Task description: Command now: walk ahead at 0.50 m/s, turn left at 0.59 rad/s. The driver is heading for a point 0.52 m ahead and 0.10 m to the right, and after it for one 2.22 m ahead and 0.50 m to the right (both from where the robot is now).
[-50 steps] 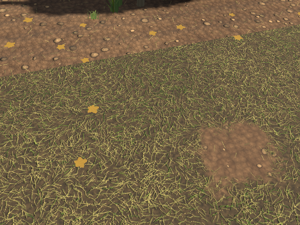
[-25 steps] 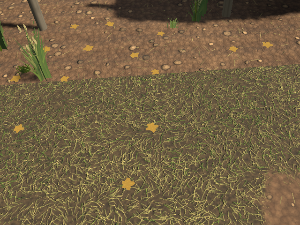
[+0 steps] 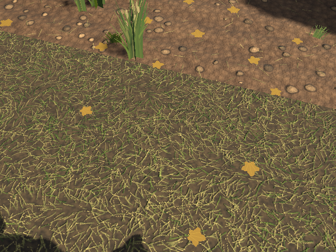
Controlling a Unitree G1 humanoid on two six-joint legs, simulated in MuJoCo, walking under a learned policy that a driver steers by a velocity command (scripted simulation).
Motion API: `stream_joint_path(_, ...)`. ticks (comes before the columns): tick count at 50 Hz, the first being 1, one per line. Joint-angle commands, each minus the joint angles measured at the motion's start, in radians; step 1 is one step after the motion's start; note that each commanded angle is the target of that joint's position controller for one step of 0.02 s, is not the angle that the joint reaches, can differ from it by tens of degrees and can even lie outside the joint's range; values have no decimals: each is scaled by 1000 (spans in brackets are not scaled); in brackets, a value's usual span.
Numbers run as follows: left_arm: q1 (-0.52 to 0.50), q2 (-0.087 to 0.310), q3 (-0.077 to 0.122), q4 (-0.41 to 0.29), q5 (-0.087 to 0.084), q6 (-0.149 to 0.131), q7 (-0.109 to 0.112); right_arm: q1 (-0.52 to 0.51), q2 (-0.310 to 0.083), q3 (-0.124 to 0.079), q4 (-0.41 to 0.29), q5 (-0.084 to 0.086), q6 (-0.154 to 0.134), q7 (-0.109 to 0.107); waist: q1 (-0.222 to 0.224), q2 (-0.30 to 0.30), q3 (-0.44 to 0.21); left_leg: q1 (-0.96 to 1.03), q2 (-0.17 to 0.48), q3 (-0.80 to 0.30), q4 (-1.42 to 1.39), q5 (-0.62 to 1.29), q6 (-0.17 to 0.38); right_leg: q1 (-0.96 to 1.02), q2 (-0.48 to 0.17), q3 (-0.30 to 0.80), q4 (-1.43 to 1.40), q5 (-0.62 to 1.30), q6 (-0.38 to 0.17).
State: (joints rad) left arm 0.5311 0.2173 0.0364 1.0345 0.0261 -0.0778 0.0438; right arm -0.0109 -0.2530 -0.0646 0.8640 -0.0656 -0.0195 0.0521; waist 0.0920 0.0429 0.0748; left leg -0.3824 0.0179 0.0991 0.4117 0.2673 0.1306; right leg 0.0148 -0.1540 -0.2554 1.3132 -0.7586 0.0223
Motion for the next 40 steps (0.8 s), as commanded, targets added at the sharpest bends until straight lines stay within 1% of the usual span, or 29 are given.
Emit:
stream_joint_path(1,36,110,28,-117,-49,-3,-4,522,-341,-89,126,30,-5,-26,-196,217,-385,1101,331,-319,377,1031,205,-921,77,221,739,-74,-34)
stream_joint_path(2,-76,131,25,-153,-39,-3,-5,514,-273,-76,97,56,3,-35,-229,29,-447,1019,358,-415,246,709,236,-946,32,257,609,48,-19)
stream_joint_path(3,-130,143,23,-157,0,0,-12,469,-206,-52,83,50,10,-43,-202,-61,-310,841,310,-434,123,288,206,-979,16,259,476,175,-30)
stream_joint_path(4,-138,85,9,-172,20,8,-21,421,-223,-56,76,33,17,-71,-151,27,-304,714,361,-615,7,-159,280,-1006,33,249,512,187,-22)
stream_joint_path(5,-163,124,18,-168,54,13,-29,345,-155,-32,35,64,-5,-71,-112,-94,-240,465,341,-607,-62,-290,232,-879,-16,307,272,383,-16)
stream_joint_path(6,-198,118,20,-183,34,36,-31,261,-151,-26,16,65,-19,-66,-59,-67,-127,186,305,-566,-129,-213,242,-731,-17,310,92,412,11)
stream_joint_path(7,-224,82,10,-193,35,47,-37,236,-159,-28,35,60,-31,-68,-25,-61,-76,56,246,-492,-138,-141,227,-638,-24,305,-48,447,39)
stream_joint_path(8,-234,77,8,-190,35,49,-43,247,-157,-27,37,55,-46,-68,-27,-55,-82,26,217,-442,-132,-53,212,-580,-22,299,-136,493,44)
stream_joint_path(9,-229,63,4,-184,27,45,-46,259,-141,-24,50,52,-54,-65,-25,-44,-87,17,182,-371,-131,22,194,-535,-19,280,-238,548,43)
stream_joint_path(10,-240,52,-2,-185,13,35,-49,271,-121,-20,58,56,-58,-56,-34,-2,-93,26,158,-312,-128,59,165,-493,-19,275,-355,626,26)
stream_joint_path(11,-272,45,-5,-186,-1,28,-50,300,-101,-16,67,60,-62,-48,-58,14,-101,52,141,-280,-133,61,141,-458,-7,266,-439,698,6)
stream_joint_path(13,-355,52,-3,-198,-14,25,-54,347,-89,-10,82,58,-62,-39,-98,15,-88,138,135,-255,-151,0,105,-455,20,248,-530,765,-30)
stream_joint_path(16,-496,65,7,-241,-12,31,-71,433,-99,-8,113,50,-52,-45,-149,-16,-18,288,180,-267,-186,-146,90,-550,56,232,-610,710,-72)
stream_joint_path(19,-540,60,15,-266,-10,31,-86,464,-119,-9,133,29,-48,-60,-151,-21,34,417,224,-244,-159,-94,87,-596,101,236,-668,573,-108)
stream_joint_path(20,-518,57,18,-260,-7,30,-85,442,-122,-7,131,27,-48,-65,-134,-16,32,428,219,-211,-122,1,74,-552,128,216,-702,532,-125)
stream_joint_path(21,-458,58,23,-242,-4,28,-82,422,-125,-6,129,28,-49,-66,-102,-10,1,420,205,-169,-43,147,57,-448,166,184,-740,507,-143)
stream_joint_path(22,-327,63,33,-198,1,22,-78,400,-124,-3,127,35,-50,-63,-36,-18,-58,383,163,-108,119,265,31,-274,201,173,-813,548,-169)
stream_joint_path(23,-131,128,58,-141,16,13,-69,373,-114,4,103,39,-56,-63,43,-66,-159,213,115,-48,373,181,-7,-12,113,328,-837,548,-231)
stream_joint_path(24,-2,269,96,-121,22,16,-61,408,-57,17,57,67,-65,-48,50,-281,-269,-152,-58,41,781,-343,-74,259,-164,826,-942,495,-389)
stream_joint_path(25,-53,224,82,-107,-17,33,-69,342,-120,0,47,29,-69,-45,24,-205,-247,-325,-84,-106,856,-761,-63,268,-188,979,-1030,481,-391)
stream_joint_path(26,-146,195,74,-126,-24,38,-69,285,-111,-1,26,26,-71,-42,-16,-149,-112,-381,-15,-142,865,-700,-64,146,-168,842,-1025,455,-372)
stream_joint_path(27,-210,153,64,-139,-20,39,-69,256,-101,3,17,33,-76,-38,-44,-72,-52,-339,26,-149,789,-621,-71,14,-123,752,-1052,512,-336)
stream_joint_path(28,-243,137,58,-143,-21,38,-64,256,-90,3,15,34,-71,-39,-77,-71,-15,-288,48,-145,718,-597,-84,-77,-74,677,-1072,578,-299)
stream_joint_path(29,-263,121,52,-142,-23,33,-59,274,-84,6,20,21,-57,-41,-104,-93,-8,-229,61,-138,662,-580,-104,-141,-32,613,-1089,656,-273)
stream_joint_path(30,-256,130,53,-141,-22,26,-57,280,-73,10,20,17,-44,-40,-110,-106,-31,-185,53,-124,647,-559,-121,-174,-14,586,-1092,734,-274)
stream_joint_path(32,-228,160,63,-135,-29,16,-55,245,-67,11,2,18,-28,-39,-114,-97,-47,-179,49,-108,592,-516,-150,-199,10,548,-1103,812,-285)
stream_joint_path(33,-210,174,66,-132,-32,14,-52,204,-62,13,-15,21,-26,-38,-107,-98,-41,-196,50,-102,547,-488,-163,-201,20,539,-1110,814,-286)
stream_joint_path(35,-162,173,68,-125,-34,17,-48,106,-63,16,-52,26,-27,-38,-77,-96,-34,-232,52,-102,461,-414,-184,-183,28,550,-1119,798,-276)
stream_joint_path(40,-75,169,69,-120,-22,25,-46,-58,-57,29,-117,36,-31,-31,-15,-112,-27,-244,25,-104,279,-300,-191,-102,44,567,-1076,857,-246)
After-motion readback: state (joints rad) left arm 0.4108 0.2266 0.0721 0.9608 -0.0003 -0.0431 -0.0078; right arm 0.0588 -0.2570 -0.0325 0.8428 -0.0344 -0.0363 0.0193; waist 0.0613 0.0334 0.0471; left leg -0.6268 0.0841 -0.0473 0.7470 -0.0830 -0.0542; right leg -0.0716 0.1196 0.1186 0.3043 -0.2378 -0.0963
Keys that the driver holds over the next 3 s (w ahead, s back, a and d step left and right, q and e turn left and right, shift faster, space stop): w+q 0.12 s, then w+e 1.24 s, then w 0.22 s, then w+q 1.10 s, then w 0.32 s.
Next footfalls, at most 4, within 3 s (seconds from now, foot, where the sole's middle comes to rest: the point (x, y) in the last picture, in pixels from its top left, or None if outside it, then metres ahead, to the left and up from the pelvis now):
0.46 right None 0.38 -0.09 -0.80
0.96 left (172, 196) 0.69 0.07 -0.80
1.48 right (243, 171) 0.84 -0.24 -0.80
2.04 left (241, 115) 1.17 -0.25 -0.80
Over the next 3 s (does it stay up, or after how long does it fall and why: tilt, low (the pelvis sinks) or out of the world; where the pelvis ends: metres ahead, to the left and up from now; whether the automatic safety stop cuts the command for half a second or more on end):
stays up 1.50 -0.36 -0.02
